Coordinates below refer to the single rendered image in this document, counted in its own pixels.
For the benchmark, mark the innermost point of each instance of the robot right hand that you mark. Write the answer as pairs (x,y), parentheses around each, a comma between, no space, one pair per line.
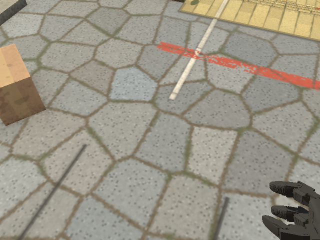
(306,222)

